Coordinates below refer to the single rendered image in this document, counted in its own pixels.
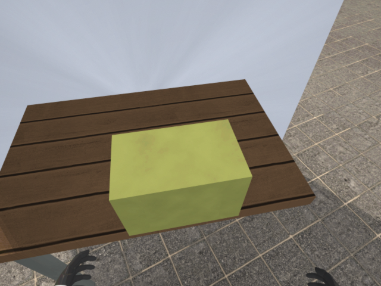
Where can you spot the carton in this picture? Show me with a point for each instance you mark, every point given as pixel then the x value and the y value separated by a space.
pixel 177 176

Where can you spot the right robot hand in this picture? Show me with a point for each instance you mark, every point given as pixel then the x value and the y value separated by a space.
pixel 323 276

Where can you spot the left robot hand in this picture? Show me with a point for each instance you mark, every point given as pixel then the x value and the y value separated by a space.
pixel 68 277

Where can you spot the table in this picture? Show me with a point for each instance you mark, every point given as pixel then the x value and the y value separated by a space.
pixel 55 180

